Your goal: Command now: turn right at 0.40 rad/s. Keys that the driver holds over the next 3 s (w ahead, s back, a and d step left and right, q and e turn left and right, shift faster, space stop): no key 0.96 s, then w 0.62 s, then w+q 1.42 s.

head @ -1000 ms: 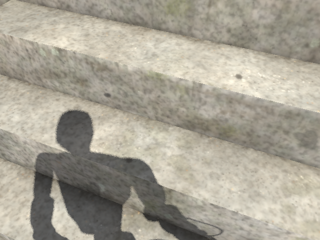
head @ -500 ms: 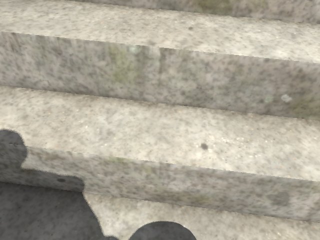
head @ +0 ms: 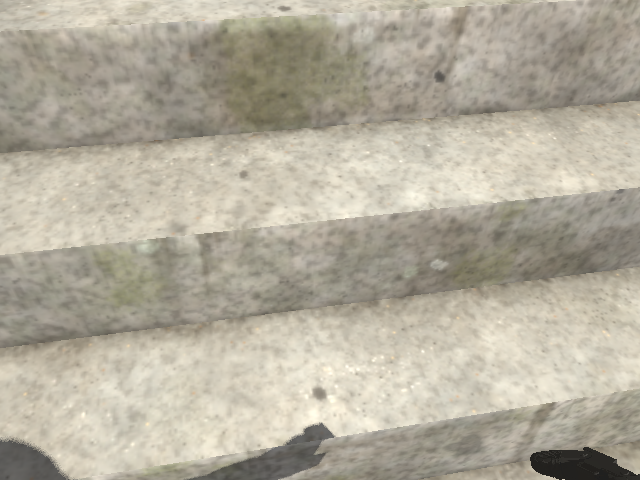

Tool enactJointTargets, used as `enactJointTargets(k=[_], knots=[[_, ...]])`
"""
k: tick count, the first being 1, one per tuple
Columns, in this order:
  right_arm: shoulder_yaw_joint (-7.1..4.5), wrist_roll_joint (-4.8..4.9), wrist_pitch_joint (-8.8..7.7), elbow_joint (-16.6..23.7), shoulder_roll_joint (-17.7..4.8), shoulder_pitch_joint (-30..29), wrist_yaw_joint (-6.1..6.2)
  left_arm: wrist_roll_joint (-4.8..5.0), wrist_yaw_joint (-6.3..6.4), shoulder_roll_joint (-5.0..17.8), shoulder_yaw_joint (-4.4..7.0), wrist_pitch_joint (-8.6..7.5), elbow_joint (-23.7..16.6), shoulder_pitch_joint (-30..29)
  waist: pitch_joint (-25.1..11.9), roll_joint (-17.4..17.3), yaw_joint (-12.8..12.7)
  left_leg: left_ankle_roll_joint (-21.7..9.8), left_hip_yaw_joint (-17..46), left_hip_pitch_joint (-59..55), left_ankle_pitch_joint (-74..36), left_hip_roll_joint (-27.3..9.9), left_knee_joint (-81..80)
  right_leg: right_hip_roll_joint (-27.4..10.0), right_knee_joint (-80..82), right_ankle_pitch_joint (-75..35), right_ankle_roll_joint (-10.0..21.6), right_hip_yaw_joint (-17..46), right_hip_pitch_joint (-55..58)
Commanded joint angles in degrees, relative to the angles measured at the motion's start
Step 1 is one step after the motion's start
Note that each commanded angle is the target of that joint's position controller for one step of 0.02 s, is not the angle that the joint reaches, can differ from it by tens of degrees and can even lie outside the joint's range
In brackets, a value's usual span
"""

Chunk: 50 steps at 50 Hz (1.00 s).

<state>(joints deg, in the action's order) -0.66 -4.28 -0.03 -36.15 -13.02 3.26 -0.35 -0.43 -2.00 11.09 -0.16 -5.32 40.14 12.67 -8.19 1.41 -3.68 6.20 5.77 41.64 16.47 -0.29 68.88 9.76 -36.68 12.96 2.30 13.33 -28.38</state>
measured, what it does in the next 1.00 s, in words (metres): climbs: left foot, then right foot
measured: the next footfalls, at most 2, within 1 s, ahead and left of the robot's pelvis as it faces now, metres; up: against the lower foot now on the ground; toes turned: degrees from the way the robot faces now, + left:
left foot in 0.06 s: +0.06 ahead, +0.15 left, +0.00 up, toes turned -4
right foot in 0.40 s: +0.10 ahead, -0.09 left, +0.00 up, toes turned -7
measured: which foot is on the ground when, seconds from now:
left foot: up 0.00-0.04, down 0.06-1.00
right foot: down 0.00-0.08, up 0.10-0.38, down 0.40-1.00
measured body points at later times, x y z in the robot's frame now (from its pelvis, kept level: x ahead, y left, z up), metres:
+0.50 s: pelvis +0.03 +0.04 +0.00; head +0.04 +0.06 +0.45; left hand +0.18 +0.22 -0.13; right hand +0.15 -0.16 -0.11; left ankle +0.02 +0.15 -0.72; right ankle +0.06 -0.08 -0.72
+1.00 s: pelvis +0.03 +0.03 +0.02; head +0.03 +0.03 +0.47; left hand +0.10 +0.24 -0.12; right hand +0.00 -0.21 -0.13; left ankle +0.02 +0.15 -0.72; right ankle +0.06 -0.08 -0.72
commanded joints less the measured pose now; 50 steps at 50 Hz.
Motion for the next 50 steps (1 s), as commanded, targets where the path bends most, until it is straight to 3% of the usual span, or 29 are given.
enactJointTargets(k=[1, 2, 3, 4, 5, 6, 7, 8, 9, 10, 11, 12, 13, 14, 15, 16, 17, 18, 19, 20, 21, 22, 23, 27, 28, 30, 38, 48, 50], knots=[[-0.26, 0.74, -0.29, 4.4, -0.4, 1.2, -0.18, 1.70, 0.91, 6.3, 1.96, -1.49, -6.1, -4.5, 0.2, 4.6, 2.6, 0.0, -3.3, -15.7, 1.1, -0.2, -28.2, -14.0, 6.2, -13.9, 12.9, 15.6, 5.6], [0.10, 2.03, -0.79, 4.4, 0.8, 1.7, -0.32, 2.44, 0.37, 5.9, 2.00, -0.40, -5.0, -3.6, -0.2, 4.4, 2.8, -0.3, -4.2, -18.0, -5.3, -0.2, -41.4, -14.1, 4.3, -12.1, 13.3, 17.0, 9.5], [-0.02, 1.87, -1.45, 4.1, 0.9, 0.7, -0.22, 2.12, -0.45, 5.3, 2.13, 0.77, -2.9, 1.5, -1.0, 2.7, 1.4, -1.8, -3.4, -22.1, -9.5, -0.6, -46.8, -12.3, 2.9, -7.5, 11.7, 17.1, 10.1], [-1.42, 1.94, -2.57, 3.9, -4.5, 1.2, -0.31, 0.96, -1.48, 3.2, 2.31, 1.45, -1.1, 9.4, -4.5, -4.7, -2.5, -11.1, 6.3, -32.5, -33.1, -8.1, -40.8, -6.4, -5.3, 1.5, 4.3, 10.7, 2.1], [-2.17, 2.78, -2.36, 5.1, -7.9, -4.6, -1.44, -0.48, -2.26, 0.7, 1.66, 1.90, -0.9, 11.8, -6.4, -12.7, -5.4, -22.6, 19.5, -39.4, -30.8, -15.0, -40.0, -2.3, -11.3, 10.8, -3.7, 2.9, -12.3], [-3.12, 1.51, -2.77, 6.1, -8.1, -3.5, -1.39, -0.48, -1.88, 4.3, 2.30, 2.20, -0.9, 5.6, -4.4, -9.1, 0.5, -26.7, 27.4, -36.9, -24.0, -19.2, -42.5, -4.4, -23.9, 15.2, -6.8, 3.1, -17.4], [-3.34, 1.66, -3.99, 5.5, -8.6, -2.1, -0.89, 0.06, -0.22, 7.4, 3.32, 2.17, -1.8, 1.2, -2.5, -6.9, 3.2, -26.9, 28.7, -34.0, -22.5, -20.6, -44.9, -4.5, -42.4, 18.4, -9.0, 2.6, -22.2], [-2.56, 1.18, -4.40, 5.4, -6.7, -0.6, -0.67, 0.15, 1.63, 9.7, 4.35, 1.92, -1.7, -1.7, 0.1, -3.4, 4.3, -23.9, 22.5, -32.3, -18.1, -18.2, -45.8, -3.3, -50.6, 14.8, -8.6, 2.5, -25.6], [-1.32, 1.41, -4.09, 5.3, -3.7, -2.4, -1.11, -0.08, 2.82, 9.0, 4.16, 1.70, -1.6, -2.7, 0.8, -4.9, 3.1, -22.0, 18.3, -28.0, -17.7, -16.1, -46.2, -3.6, -56.1, 10.3, -7.8, 3.5, -24.2], [1.22, 1.55, -1.77, 4.8, 2.5, -2.5, -1.77, 1.09, 3.39, 7.9, 3.14, 1.70, -3.3, -8.9, -0.2, -2.2, 5.4, -20.9, 12.7, -28.9, -11.8, -12.4, -46.1, -2.0, -57.3, 7.6, -7.4, 1.4, -28.6], [2.38, 2.22, -0.85, 4.5, 4.5, -1.4, -2.29, 1.18, 3.18, 5.8, 2.23, 1.48, -3.4, -9.8, 0.2, -3.3, 5.3, -19.9, 9.7, -29.0, -8.9, -10.6, -46.1, -2.9, -55.5, 7.1, -7.1, 0.9, -29.0], [4.34, 3.18, -1.44, 4.8, 8.1, -0.9, -3.57, 1.63, 2.48, 4.5, 1.81, 0.95, -1.5, -8.1, 1.0, -0.3, 4.7, -17.3, 7.6, -29.8, -4.4, -9.6, -45.8, -5.6, -46.8, 7.8, -8.4, 2.6, -28.3], [4.79, 4.89, -2.07, 4.8, 8.8, -0.1, -4.31, 1.64, 1.48, 3.3, 1.49, 0.60, 0.3, -6.4, 1.4, -1.5, 4.3, -15.2, 5.7, -31.1, -1.5, -8.4, -46.2, -7.6, -36.5, 11.8, -9.9, 1.0, -26.4], [3.96, 6.30, -2.71, 3.9, 6.0, 1.2, -4.27, 0.61, 0.19, 2.7, 1.39, 0.40, 1.8, -4.8, 2.1, -2.0, 3.7, -13.0, 4.1, -31.4, 4.3, -7.4, -47.5, -9.8, -23.9, 16.2, -11.7, -3.0, -22.9], [1.48, 7.43, -1.94, 2.7, -0.6, 1.2, -3.73, -0.73, -1.19, 2.6, 0.99, 0.64, 2.8, -3.4, 2.2, -2.6, 2.4, -11.4, 0.6, -26.8, 10.1, -4.9, -48.7, -11.5, -9.0, 16.3, -12.3, -11.7, -13.0], [-0.68, 7.13, -1.66, 0.3, -4.8, 3.9, -3.93, -0.62, -3.59, 1.0, 0.65, 1.16, 4.8, -2.9, 5.1, -3.5, 2.8, -10.7, -3.0, -18.1, 16.5, -1.9, -48.6, -9.1, -0.3, 11.8, -12.8, -19.0, 0.1], [-1.42, 4.52, -1.62, -2.8, -5.7, 9.4, -4.81, -1.47, -4.99, 2.3, 1.02, 1.01, 6.2, -1.8, 6.6, -6.0, 3.8, -11.1, 2.0, -13.5, 17.3, -5.1, -48.8, -9.0, -6.3, 6.2, -11.2, -16.2, 8.3], [-0.88, 2.75, -1.58, -1.8, -4.0, 2.8, -5.64, -1.68, -4.25, 4.2, 1.13, 0.56, 6.2, 1.7, 5.8, -6.9, 0.6, -11.8, 5.7, -13.3, 13.2, -8.5, -47.0, -12.4, -8.3, -6.6, -8.5, -10.5, 8.4], [1.02, 4.34, -2.05, 0.0, 1.6, -3.9, -6.54, -0.84, -3.47, 4.7, 1.01, 0.05, 4.9, 0.1, 5.5, -5.3, -2.2, -11.6, 6.1, -16.7, 9.7, -9.6, -45.9, -14.4, 0.7, -10.3, -6.3, -9.1, 7.0], [2.16, 5.48, -2.56, -1.2, 5.5, -2.9, -7.04, -0.12, -2.83, 3.7, 0.39, -0.32, 3.1, -3.2, 3.8, -6.4, -0.6, -11.2, 6.3, -20.2, 6.4, -10.0, -44.5, -15.7, 6.4, -10.1, -4.1, -8.0, 9.0], [1.71, 4.50, -3.71, -3.3, 5.3, 6.1, -5.78, 0.73, -2.33, 5.2, -0.12, -0.81, 0.4, -8.9, 1.5, -3.8, 6.4, -11.1, 2.4, -23.7, -0.2, -7.2, -43.4, -15.3, 4.3, -13.1, 1.1, -7.3, 9.4], [1.46, 2.84, -4.22, -4.0, 3.8, 8.1, -4.83, 1.84, -1.88, 7.0, 0.67, -0.29, 0.4, -11.8, 1.0, -1.4, 7.2, -9.4, -3.4, -29.8, -5.0, -4.0, -40.6, -14.5, 3.9, -7.4, 5.1, -7.5, 2.6], [0.76, 1.64, -4.28, -4.0, 1.6, 6.0, -4.53, 1.40, -1.43, 5.8, 0.62, 0.23, 0.7, -11.1, 2.8, -2.8, 5.8, -9.6, -4.5, -31.5, -5.7, -3.2, -39.9, -14.1, 5.6, -5.1, 5.5, -7.5, -0.5], [0.15, 3.15, -4.03, -6.8, 2.4, 9.4, -5.17, -0.10, -2.29, 3.9, 0.63, 1.53, 4.1, -4.1, 3.8, -1.4, 4.0, -9.2, -6.0, -26.6, -4.8, -1.9, -41.8, -13.3, 6.8, -3.5, 2.8, -8.5, 6.7], [-1.00, 6.36, -3.43, -7.4, 1.2, 9.8, 0.76, -0.31, 1.81, 2.9, 1.25, 0.58, 5.0, 3.4, 3.4, -4.9, 3.7, -9.2, -3.6, -30.4, -20.4, -5.6, -42.9, -16.7, 7.9, -20.7, 2.9, -5.8, 10.5], [-0.91, 5.83, -2.75, -9.3, 0.3, 11.8, 3.88, -0.52, 4.02, 2.5, 1.22, 0.25, 5.3, 3.0, 2.6, -1.0, 4.5, -8.7, -3.0, -32.1, -20.6, -5.9, -42.7, -16.5, 8.0, -25.4, 2.0, -6.2, 13.9], [-1.24, 3.91, -0.22, -13.0, 0.1, 13.8, 3.82, -0.46, 4.35, 1.3, 1.70, 1.46, 5.9, 5.2, 6.5, 0.4, 5.1, -8.5, -3.3, -30.9, -6.2, -5.5, -47.1, -16.5, 13.5, -16.8, 3.0, -5.7, 15.5], [-1.02, 3.80, 0.37, -17.8, -0.1, 20.1, 4.52, -0.09, 4.35, 1.5, 1.92, 2.21, 8.4, 8.9, 11.1, -0.1, 5.0, -9.1, -3.3, -30.4, -1.6, -5.5, -48.1, -16.1, 18.5, 0.5, 3.5, -3.9, 12.5], [-1.09, 3.67, 0.46, -18.1, -0.4, 20.9, 4.46, -0.04, 4.46, 2.1, 2.36, 2.69, 9.2, 10.0, 11.5, 1.1, 4.9, -9.9, -4.2, -29.5, 4.4, -4.1, -46.6, -15.7, 20.3, 12.1, 4.6, -2.8, 10.8]])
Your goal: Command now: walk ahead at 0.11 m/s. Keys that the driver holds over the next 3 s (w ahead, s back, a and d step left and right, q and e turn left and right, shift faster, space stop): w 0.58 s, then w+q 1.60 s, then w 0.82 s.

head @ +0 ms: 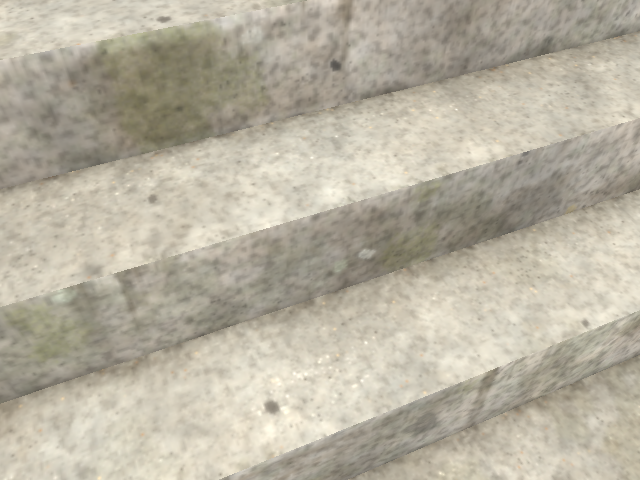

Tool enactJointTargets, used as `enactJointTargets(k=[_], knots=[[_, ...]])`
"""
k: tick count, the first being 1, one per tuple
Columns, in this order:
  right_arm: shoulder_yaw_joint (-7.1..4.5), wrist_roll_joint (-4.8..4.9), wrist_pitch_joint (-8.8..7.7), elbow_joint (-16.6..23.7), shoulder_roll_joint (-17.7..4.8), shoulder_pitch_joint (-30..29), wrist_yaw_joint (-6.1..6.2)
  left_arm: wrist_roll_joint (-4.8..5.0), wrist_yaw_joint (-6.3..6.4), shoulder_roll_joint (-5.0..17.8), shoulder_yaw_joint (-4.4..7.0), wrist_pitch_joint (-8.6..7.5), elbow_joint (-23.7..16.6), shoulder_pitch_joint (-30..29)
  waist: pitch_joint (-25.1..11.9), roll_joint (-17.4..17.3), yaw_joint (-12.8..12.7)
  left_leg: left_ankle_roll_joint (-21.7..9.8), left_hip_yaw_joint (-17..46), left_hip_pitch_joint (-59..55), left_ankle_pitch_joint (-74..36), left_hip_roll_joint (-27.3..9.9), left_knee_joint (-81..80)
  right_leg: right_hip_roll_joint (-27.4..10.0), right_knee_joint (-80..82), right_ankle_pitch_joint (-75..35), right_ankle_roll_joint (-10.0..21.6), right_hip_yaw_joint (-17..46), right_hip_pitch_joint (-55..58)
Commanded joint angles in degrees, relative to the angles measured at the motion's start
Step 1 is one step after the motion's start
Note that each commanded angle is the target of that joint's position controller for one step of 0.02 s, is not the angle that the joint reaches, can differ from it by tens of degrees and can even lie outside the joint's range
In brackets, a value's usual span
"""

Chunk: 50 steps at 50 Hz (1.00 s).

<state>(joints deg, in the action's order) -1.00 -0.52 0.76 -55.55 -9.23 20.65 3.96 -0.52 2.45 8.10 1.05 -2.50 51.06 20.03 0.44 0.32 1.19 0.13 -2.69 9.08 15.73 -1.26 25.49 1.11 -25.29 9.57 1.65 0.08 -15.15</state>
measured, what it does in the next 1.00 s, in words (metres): climbs: right foot 0.20 m higher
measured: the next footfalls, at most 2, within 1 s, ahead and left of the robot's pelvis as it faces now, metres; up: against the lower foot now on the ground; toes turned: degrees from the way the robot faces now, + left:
right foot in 0.62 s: +0.38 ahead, -0.28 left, +0.21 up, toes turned -10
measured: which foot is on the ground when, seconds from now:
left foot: down 0.00-0.66, up 0.68-1.00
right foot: down 0.00-0.16, up 0.18-0.60, down 0.62-1.00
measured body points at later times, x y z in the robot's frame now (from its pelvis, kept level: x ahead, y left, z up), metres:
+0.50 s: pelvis +0.09 -0.04 +0.00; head +0.11 -0.05 +0.45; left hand +0.34 +0.14 -0.07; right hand +0.00 -0.26 -0.15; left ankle -0.03 +0.12 -0.74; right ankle +0.12 -0.17 -0.51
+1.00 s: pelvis +0.34 -0.22 +0.20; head +0.34 -0.25 +0.64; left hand +0.22 -0.01 +0.06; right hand +0.48 -0.44 +0.05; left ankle +0.35 -0.06 -0.14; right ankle +0.34 -0.27 -0.54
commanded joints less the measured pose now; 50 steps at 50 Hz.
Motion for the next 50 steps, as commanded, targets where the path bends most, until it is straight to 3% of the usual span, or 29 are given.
enactJointTargets(k=[1, 3, 6, 7, 9, 10, 11, 14, 17, 20, 24, 26, 28, 29, 30, 31, 32, 33, 34, 35, 36, 37, 38, 39, 40, 41, 43, 46, 50], knots=[[-0.96, -0.11, -0.39, 1.5, -4.8, 3.7, 0.07, 0.12, 0.02, 6.6, 1.85, 0.29, -1.3, 3.6, 3.3, 3.2, -0.1, -4.4, 3.4, 4.8, 9.3, -2.0, -0.7, -7.0, 9.1, 21.6, 6.5, 11.4, -3.1], [-1.11, -0.19, -0.70, 2.3, -5.4, 3.9, -0.30, 0.05, 0.08, 9.0, 3.17, 1.22, -0.5, 5.7, 4.2, 5.3, -0.8, -6.0, 2.8, 11.3, 15.9, -0.8, 4.8, -8.5, 9.6, 33.0, 9.8, 15.4, -3.7], [-0.55, -0.42, -1.61, 2.6, -3.9, 7.1, -0.89, 0.31, -0.17, 7.7, 3.39, 1.60, -1.2, 2.1, 4.6, 4.6, 1.2, -8.6, 5.3, 9.6, 17.0, -1.6, 5.3, -9.8, 8.2, 35.2, 11.9, 18.2, -11.3], [-0.52, -0.54, -1.88, 1.9, -4.2, 10.5, -0.73, 0.86, -0.42, 6.7, 3.12, 1.33, -3.0, -3.5, 4.2, 1.0, 4.0, -10.1, 8.9, 1.8, 18.0, -2.8, 0.6, -7.3, 4.4, 29.9, 10.4, 14.0, -19.4], [-1.88, -0.45, -1.92, 0.6, -8.5, 15.2, -0.06, 1.60, -1.52, 3.0, 1.81, -0.15, -7.4, -13.2, 5.5, -15.3, 7.4, -15.2, 28.6, -10.9, 28.4, -13.1, -15.3, -0.3, -17.3, 9.3, 5.2, -2.4, -37.2], [-2.67, -0.45, -2.03, 0.6, -9.4, 14.4, -0.06, 0.00, -2.36, 3.8, 2.11, -0.55, -7.2, -13.0, 5.3, -14.9, 7.1, -19.2, 37.6, -7.1, 30.9, -19.1, -19.8, -3.0, -33.4, 6.3, 3.6, -3.0, -39.1], [-3.15, -0.61, -2.55, 1.0, -10.0, 11.6, 0.05, -1.85, -3.14, 4.8, 2.62, -0.51, -7.4, -10.9, 5.1, -8.0, 4.3, -19.4, 35.3, -3.5, 29.0, -18.3, -19.3, -3.8, -44.3, 7.6, 1.7, -1.7, -38.8], [-3.27, -0.24, -3.79, 0.8, -8.1, 6.5, -0.03, -2.58, -4.88, 2.8, 2.28, -1.28, -8.4, -7.2, 3.3, -3.3, -1.2, -16.9, 25.1, 0.0, 21.5, -13.8, -17.5, -5.4, -58.2, 6.4, 1.3, -0.2, -38.0], [-2.72, -1.08, -4.92, -0.5, -4.9, 10.3, 0.14, -2.12, -5.20, 1.5, 1.18, -1.42, -10.8, -12.4, 5.8, -3.7, 1.2, -16.0, 21.1, -4.1, 12.5, -12.3, -17.2, -6.4, -58.4, 5.0, 2.0, -2.1, -43.7], [-3.27, -1.94, -6.56, -0.3, -6.3, 11.4, 0.45, -2.14, -5.03, 1.0, 0.36, -1.70, -16.2, -19.6, 6.4, -6.3, 2.8, -16.2, 20.7, -11.7, 7.3, -15.5, -19.7, -8.7, -61.8, 10.1, 3.5, -0.1, -53.3], [-4.76, -2.87, -8.91, -1.5, -8.5, 16.8, 0.69, -1.75, -1.99, 1.1, 0.36, -1.31, -26.5, -33.0, 6.8, -10.8, 7.0, -19.2, 23.2, -28.3, -9.3, -24.8, -18.4, -10.7, -96.8, 34.6, 6.0, 8.1, -84.3], [-5.05, -2.72, -9.86, -2.5, -9.1, 17.1, -0.27, -1.42, -1.22, -0.2, -0.98, -0.85, -33.3, -43.0, 10.7, -8.1, 7.9, -15.3, 18.6, -30.3, -2.9, -25.3, -22.0, -11.7, -101.8, 43.9, 7.7, 8.8, -96.3], [-4.25, -0.47, -9.49, -2.9, -7.0, 11.0, -1.48, -0.40, -1.62, 1.1, -2.17, -1.26, -38.9, -49.4, 14.4, -4.8, 7.0, -10.7, 7.5, -14.2, 0.1, -18.7, -34.9, -13.6, -76.1, 41.0, 7.3, -0.9, -78.2], [-3.20, 2.33, -7.87, -1.2, -5.6, 3.5, -2.04, 0.36, -3.46, -2.3, -3.91, -0.52, -38.1, -42.7, 10.5, -0.9, 2.8, -11.4, 0.0, 11.2, -2.4, -13.1, -42.7, -12.6, -55.6, 26.7, 8.8, -9.1, -41.5], [-3.49, 5.14, -7.73, 0.9, -8.7, 3.7, -2.50, 2.20, -4.37, -3.5, -3.46, 0.25, -35.0, -33.7, -1.5, -0.8, 0.9, -12.7, 0.6, 21.1, -22.4, -12.3, -38.0, -7.7, -50.5, 13.5, 9.2, -10.4, -8.8], [-1.94, -5.29, -7.45, -6.9, -16.3, 8.0, -15.03, 3.09, -7.59, -4.6, -6.83, 7.01, -32.8, -35.3, -25.7, -4.6, -13.0, -14.0, 6.4, 34.3, -83.8, -18.6, -28.3, 4.1, -56.7, 9.6, 1.4, -9.5, 14.0], [-5.72, -3.41, -8.19, 0.7, -24.2, -6.2, -16.82, 4.72, -9.74, 5.4, -2.60, 7.94, -28.6, -15.5, -28.1, -11.3, -21.9, -10.3, 4.4, 22.1, -97.2, -15.3, -11.7, 5.5, -39.4, -5.7, 3.6, -6.7, 18.7], [-4.35, -5.07, -9.16, 4.1, -19.7, -8.7, -17.20, 1.80, -8.16, 12.6, -0.90, 7.24, -18.8, 3.9, -40.0, 3.4, -25.5, -10.2, 13.0, 36.3, -74.1, -9.9, 10.1, -0.5, -23.5, -9.4, 6.0, 9.9, 35.4], [-2.05, -5.84, -8.33, 2.3, -8.5, 16.7, -18.38, -0.06, -7.57, 21.6, 2.12, 6.46, -5.7, 24.4, -60.1, 21.2, -13.7, -9.3, 17.6, 28.0, -17.4, -2.0, 38.4, -23.8, -13.7, -32.6, 16.6, 48.1, 45.2], [-4.23, -0.85, -7.65, -2.6, -10.2, 17.5, -16.34, -4.11, -6.86, 25.6, 3.68, 4.45, -0.7, 27.4, -37.9, 20.4, -14.2, -9.8, 28.2, 33.1, -26.9, 8.2, 69.6, -22.5, -3.4, -24.7, 11.2, 53.0, 24.1], [-4.91, -0.78, -6.60, -1.1, -9.9, 12.9, -14.83, -1.55, -8.00, 24.4, 2.80, 1.85, 0.7, 15.6, -26.2, 29.7, -8.6, -10.8, 30.4, 45.8, -30.4, 8.1, 86.0, -21.2, 0.8, 10.5, 5.5, 42.2, 12.3], [-3.48, -0.55, -6.23, -0.6, -4.7, 9.2, -12.54, 0.93, -7.97, 19.0, 0.69, 0.17, 1.5, 2.8, -19.6, 24.1, -3.7, -12.3, 26.9, 50.5, -31.1, 6.5, 95.5, -18.9, -1.1, 23.4, 6.6, 36.2, 2.1], [-1.91, -1.14, -5.96, -1.3, -2.9, 7.9, -11.45, 1.24, -7.67, 12.2, -1.29, 0.07, 0.8, -8.1, -18.0, 9.1, -0.7, -12.8, 24.4, 53.7, -31.8, 4.6, 101.3, -18.6, -3.3, 23.7, 7.1, 30.3, -1.9], [-1.16, -0.56, -5.28, -2.0, -2.5, 5.9, -11.90, -0.40, -7.19, 3.2, -3.78, 0.91, 1.4, -15.2, -16.1, -1.0, 1.9, -13.1, 23.0, 53.4, -32.0, 2.3, 101.6, -18.9, -2.8, 23.8, 5.2, 26.3, -7.7], [-0.83, 0.22, -4.43, -2.2, -2.1, 3.6, -12.11, -3.04, -7.26, -0.6, -4.91, 1.01, 3.0, -15.9, -12.7, -5.1, 3.6, -14.4, 21.6, 53.0, -34.1, 0.4, 97.7, -19.7, -0.4, 16.6, 2.6, 20.2, -12.5], [-0.49, 1.35, -4.24, -2.2, -1.9, 2.0, -12.41, -3.71, -6.84, -2.5, -5.35, 0.16, 4.2, -16.0, -9.7, -6.0, 4.8, -14.9, 21.6, 52.6, -33.4, -0.5, 95.0, -18.0, 0.2, 8.2, -0.7, 12.2, -15.0], [-0.59, 2.28, -4.17, -0.7, -2.9, -2.7, -12.94, -3.63, -5.57, -1.8, -5.01, -2.31, 5.5, -15.4, -6.8, -3.7, 6.7, -15.9, 18.3, 52.2, -29.8, -0.3, 96.0, -14.8, 3.3, 2.6, -3.5, -0.3, -19.5], [-0.13, 2.01, -4.52, -0.3, -3.7, -7.5, -14.19, -5.65, -5.20, 2.5, -4.20, -3.32, 10.2, -7.0, -3.5, -1.0, 4.8, -18.1, 13.0, 61.0, -25.4, 4.0, 113.9, -11.9, 5.7, -0.6, -1.6, -8.5, -14.9], [-0.75, 2.81, -4.01, 1.3, -7.6, -13.2, -11.66, -7.08, -6.43, 6.4, -4.33, -3.74, 14.1, 3.6, -3.0, 1.8, 2.1, -18.0, 13.1, 75.2, -25.9, 5.3, 114.0, -14.1, 6.0, -1.8, -2.3, -8.6, 0.4]])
